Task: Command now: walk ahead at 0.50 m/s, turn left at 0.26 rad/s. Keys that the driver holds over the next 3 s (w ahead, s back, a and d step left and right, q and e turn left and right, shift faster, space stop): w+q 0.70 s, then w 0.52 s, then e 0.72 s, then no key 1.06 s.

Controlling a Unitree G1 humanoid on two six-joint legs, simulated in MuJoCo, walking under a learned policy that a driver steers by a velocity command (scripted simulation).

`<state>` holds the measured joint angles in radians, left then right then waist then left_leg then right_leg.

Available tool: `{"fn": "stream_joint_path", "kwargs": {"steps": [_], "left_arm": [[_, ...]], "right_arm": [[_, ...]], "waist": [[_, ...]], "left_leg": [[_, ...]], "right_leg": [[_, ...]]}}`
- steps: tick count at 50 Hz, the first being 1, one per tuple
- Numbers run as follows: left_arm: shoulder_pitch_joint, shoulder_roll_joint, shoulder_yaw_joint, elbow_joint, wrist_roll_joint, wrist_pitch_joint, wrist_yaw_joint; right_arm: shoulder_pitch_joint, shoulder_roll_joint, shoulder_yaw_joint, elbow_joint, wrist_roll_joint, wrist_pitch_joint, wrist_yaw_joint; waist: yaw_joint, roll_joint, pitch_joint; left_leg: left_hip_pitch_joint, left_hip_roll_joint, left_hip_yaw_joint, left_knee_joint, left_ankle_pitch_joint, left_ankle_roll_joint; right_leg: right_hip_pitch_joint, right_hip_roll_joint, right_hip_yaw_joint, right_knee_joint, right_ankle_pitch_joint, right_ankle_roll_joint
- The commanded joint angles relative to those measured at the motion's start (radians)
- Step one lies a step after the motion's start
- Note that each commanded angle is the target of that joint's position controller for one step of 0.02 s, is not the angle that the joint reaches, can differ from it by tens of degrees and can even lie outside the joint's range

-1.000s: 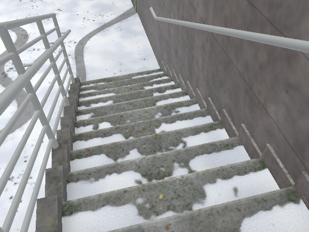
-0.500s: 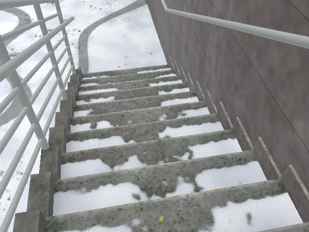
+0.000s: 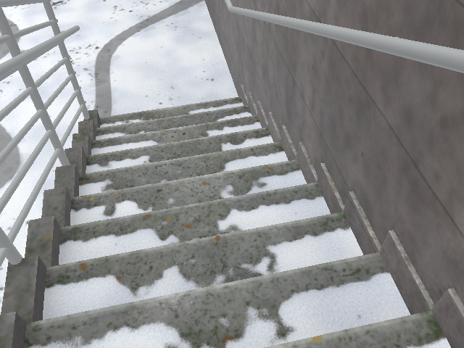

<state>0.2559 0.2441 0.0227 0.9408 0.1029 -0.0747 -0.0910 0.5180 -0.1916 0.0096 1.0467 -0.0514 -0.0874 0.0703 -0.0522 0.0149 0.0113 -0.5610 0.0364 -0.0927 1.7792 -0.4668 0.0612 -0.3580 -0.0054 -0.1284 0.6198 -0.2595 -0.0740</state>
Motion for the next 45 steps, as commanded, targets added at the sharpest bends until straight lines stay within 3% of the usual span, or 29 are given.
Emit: {"fn": "stream_joint_path", "kwargs": {"steps": [1, 2, 3, 4, 6, 8, 9, 10, 11, 15, 21, 24, 26, 27, 28, 29, 30, 31, 32, 33, 34, 35, 36, 37, 38, 39, 41, 43, 45], "left_arm": [[0.145, -0.063, -0.038, 0.004, 0.014, -0.044, 0.031], [0.149, -0.076, -0.041, 0.007, -0.021, -0.066, 0.054], [0.203, -0.035, -0.036, 0.028, -0.034, -0.071, 0.063], [0.233, 0.021, -0.02, 0.048, -0.011, -0.066, 0.062], [0.284, 0.012, -0.017, 0.079, 0.028, -0.058, 0.068], [0.325, -0.083, -0.044, 0.117, 0.019, -0.065, 0.086], [0.394, -0.08, -0.05, 0.149, 0.013, -0.066, 0.092], [0.385, -0.095, -0.061, 0.146, 0.014, -0.066, 0.097], [0.403, -0.088, -0.07, 0.156, 0.019, -0.062, 0.084], [0.382, -0.073, -0.088, 0.161, 0.032, -0.071, 0.082], [0.568, -0.02, -0.044, 0.248, -0.025, -0.019, 0.145], [0.498, 0.025, -0.018, 0.234, -0.008, -0.003, 0.128], [0.403, 0.063, -0.015, 0.209, 0.042, 0.011, 0.067], [0.537, -0.047, -0.04, 0.225, 0.045, 0.007, 0.012], [0.432, -0.033, -0.036, 0.132, -0.01, -0.015, -0.022], [0.086, 0.023, -0.011, 0.005, -0.065, -0.055, -0.004], [-0.078, 0.046, -0.005, -0.078, -0.078, -0.077, 0.024], [-0.09, 0.053, -0.006, -0.104, -0.045, -0.074, 0.041], [-0.079, 0.073, 0.009, -0.115, -0.042, -0.067, 0.064], [0.016, 0.024, -0.007, -0.078, -0.019, -0.045, 0.073], [0.083, -0.016, -0.009, -0.037, -0.014, -0.029, 0.079], [0.081, -0.043, -0.019, -0.072, -0.014, -0.011, 0.076], [0.178, -0.059, -0.035, -0.055, -0.016, -0.007, 0.061], [0.164, -0.051, -0.041, -0.046, -0.01, -0.009, 0.059], [0.144, -0.028, -0.042, -0.061, -0.018, -0.011, 0.056], [0.111, -0.02, -0.048, -0.049, -0.041, -0.015, 0.064], [-0.033, 0.044, -0.031, -0.125, -0.049, 0.008, 0.066], [-0.112, 0.065, -0.023, -0.177, -0.006, 0.022, 0.05], [0.019, 0.157, 0.016, -0.112, -0.038, 0.003, 0.05]], "right_arm": [[-0.041, 0.019, 0.003, -0.109, -0.026, -0.02, -0.05], [-0.067, 0.017, -0.005, -0.089, -0.024, -0.014, -0.037], [-0.079, -0.011, -0.018, -0.078, -0.027, -0.005, -0.02], [-0.086, -0.011, -0.018, -0.081, -0.031, 0.0, -0.01], [-0.055, 0.003, -0.014, -0.084, -0.039, -0.001, 0.001], [-0.176, 0.006, -0.003, -0.13, -0.045, -0.004, 0.001], [-0.207, 0.003, -0.004, -0.133, -0.033, 0.001, -0.002], [-0.235, -0.016, -0.003, -0.126, -0.016, -0.002, 0.004], [-0.27, -0.022, -0.008, -0.126, -0.015, 0.006, 0.016], [-0.42, -0.059, -0.017, -0.216, -0.021, 0.02, 0.029], [-0.611, -0.043, -0.004, -0.234, -0.042, 0.032, 0.024], [-0.497, -0.068, -0.022, -0.151, -0.045, 0.01, 0.004], [-0.099, -0.188, -0.088, -0.019, -0.022, -0.013, -0.01], [0.202, -0.299, -0.13, 0.066, -0.051, 0.0, -0.007], [0.356, -0.313, -0.135, 0.122, -0.051, 0.011, -0.006], [0.397, -0.267, -0.135, 0.147, -0.044, -0.004, -0.022], [0.284, -0.218, -0.124, 0.113, -0.017, -0.014, -0.035], [0.08, -0.099, -0.081, 0.051, -0.007, -0.006, -0.037], [-0.074, -0.072, -0.063, 0.0, -0.027, -0.009, -0.021], [-0.204, -0.02, -0.031, -0.044, -0.031, -0.029, -0.019], [-0.261, -0.01, -0.016, -0.09, -0.003, -0.039, -0.022], [-0.261, -0.07, -0.021, -0.088, -0.002, -0.048, -0.018], [-0.261, -0.112, -0.031, -0.104, -0.016, -0.056, -0.02], [-0.234, -0.068, -0.016, -0.116, -0.029, -0.072, -0.032], [-0.176, -0.08, -0.02, -0.113, -0.04, -0.078, -0.038], [-0.146, -0.076, -0.025, -0.123, -0.039, -0.084, -0.051], [-0.041, -0.111, -0.013, -0.092, -0.048, -0.067, -0.037], [0.015, -0.103, -0.004, -0.099, -0.035, -0.048, -0.023], [-0.015, -0.181, -0.019, -0.1, -0.027, -0.009, -0.009]], "waist": [[0.012, -0.006, 0.094], [0.031, -0.022, 0.101], [0.054, -0.055, 0.089], [0.048, -0.081, 0.051], [0.031, -0.036, 0.024], [0.068, 0.016, 0.057], [0.084, -0.03, 0.068], [0.091, 0.025, 0.075], [0.081, -0.043, 0.074], [0.074, -0.025, 0.125], [0.202, -0.037, 0.218], [0.153, -0.013, 0.114], [-0.032, 0.022, 0.006], [-0.063, 0.211, -0.269], [-0.138, 0.16, -0.517], [-0.246, 0.088, -0.276], [-0.223, 0.03, -0.152], [-0.113, -0.074, -0.071], [-0.011, -0.081, 0.055], [0.082, -0.095, 0.121], [0.102, -0.063, 0.146], [0.135, 0.038, 0.113], [0.161, 0.033, 0.079], [0.119, -0.016, 0.063], [0.088, -0.031, 0.053], [0.043, -0.07, 0.048], [0.035, 0.009, 0.098], [0.03, 0.024, 0.116], [0.076, -0.014, 0.091]], "left_leg": [[-0.238, 0.148, -0.104, -0.365, 0.376, 0.06], [-0.195, 0.139, -0.088, -0.595, 0.482, 0.054], [-0.17, 0.108, -0.07, -0.664, 0.501, 0.043], [-0.204, 0.094, -0.064, -0.651, 0.488, 0.027], [-0.278, 0.103, -0.085, -0.683, 0.527, 0.01], [-0.436, 0.131, -0.16, -0.9, 0.749, 0.007], [-0.465, 0.118, -0.136, -0.934, 0.817, -0.002], [-0.36, 0.105, -0.093, -1.077, 1.012, 0.0], [-0.186, 0.086, -0.012, -1.023, 1.033, 0.012], [-0.046, 0.073, 0.025, -1.056, 0.96, 0.043], [-0.177, 0.073, 0.113, -1.41, 0.659, -0.006], [0.109, 0.027, 0.179, -1.421, 0.587, 0.004], [0.691, -0.02, 0.251, -1.425, 0.839, 0.075], [1.29, 0.141, 0.046, -1.075, 1.431, 0.296], [1.531, 0.285, -0.192, -1.051, 1.532, 0.42], [1.45, 0.295, -0.281, -1.152, 1.189, 0.4], [1.245, 0.286, -0.267, -1.222, 0.907, 0.366], [0.986, 0.253, -0.231, -1.285, 0.643, 0.302], [0.598, 0.265, -0.241, -1.324, 0.602, 0.33], [0.26, 0.233, -0.182, -1.371, 0.568, 0.291], [-0.004, 0.189, -0.12, -1.438, 0.488, 0.293], [-0.143, 0.134, -0.118, -1.416, 0.447, 0.279], [-0.28, 0.083, -0.067, -1.321, 0.361, 0.245], [-0.24, 0.045, -0.068, -1.218, 0.279, 0.216], [-0.215, 0.024, -0.067, -1.143, 0.24, 0.201], [-0.267, -0.053, 0.028, -1.061, 0.054, 0.13], [-0.273, 0.012, -0.103, -1.031, -0.059, 0.143], [-0.127, 0.084, -0.225, -0.937, 0.007, 0.154], [0.061, 0.092, -0.271, -0.755, 0.076, 0.113]], "right_leg": [[0.025, -0.357, 0.355, -0.322, 0.225, -0.188], [-0.006, -0.306, 0.253, -0.381, 0.204, -0.172], [0.031, -0.293, 0.223, -0.392, 0.239, -0.201], [0.085, -0.293, 0.211, -0.34, 0.352, -0.224], [0.166, -0.313, 0.188, -0.252, 0.532, -0.236], [0.298, -0.315, 0.172, -0.229, 0.457, -0.182], [0.341, -0.319, 0.176, -0.218, 0.454, -0.168], [0.257, -0.259, 0.069, -0.183, 0.348, -0.131], [0.114, -0.231, 0.025, -0.222, 0.286, -0.119], [0.064, -0.231, -0.008, -0.179, 0.228, -0.08], [0.444, -0.278, 0.047, -0.026, 0.348, -0.067], [0.386, -0.256, -0.011, 0.169, 0.545, -0.055], [0.062, -0.203, -0.075, 0.535, 0.49, 0.012], [-0.321, -0.093, -0.095, 1.026, -0.245, 0.119], [-0.462, -0.048, 0.048, 1.287, -0.569, 0.146], [-0.774, -0.033, 0.094, 1.318, -0.615, 0.171], [-0.842, -0.067, 0.131, 1.263, -0.603, 0.161], [-0.771, -0.125, 0.183, 1.006, -0.469, 0.102], [-0.615, -0.145, 0.179, 0.905, -0.41, 0.066], [-0.404, -0.185, 0.244, 0.632, -0.174, 0.029], [-0.208, -0.181, 0.224, 0.424, 0.0, 0.033], [-0.071, -0.14, 0.179, 0.437, 0.076, 0.034], [0.049, -0.107, 0.145, 0.475, 0.267, 0.033], [-0.024, -0.14, 0.237, 0.316, 0.591, 0.043], [-0.018, -0.116, 0.213, 0.239, 0.695, 0.065], [0.103, -0.11, 0.18, -0.004, 0.906, 0.095], [0.156, -0.102, 0.134, -0.008, 0.747, 0.123], [0.127, -0.094, 0.123, -0.07, 0.512, 0.088], [0.198, -0.102, 0.122, -0.275, 0.56, 0.029]]}}
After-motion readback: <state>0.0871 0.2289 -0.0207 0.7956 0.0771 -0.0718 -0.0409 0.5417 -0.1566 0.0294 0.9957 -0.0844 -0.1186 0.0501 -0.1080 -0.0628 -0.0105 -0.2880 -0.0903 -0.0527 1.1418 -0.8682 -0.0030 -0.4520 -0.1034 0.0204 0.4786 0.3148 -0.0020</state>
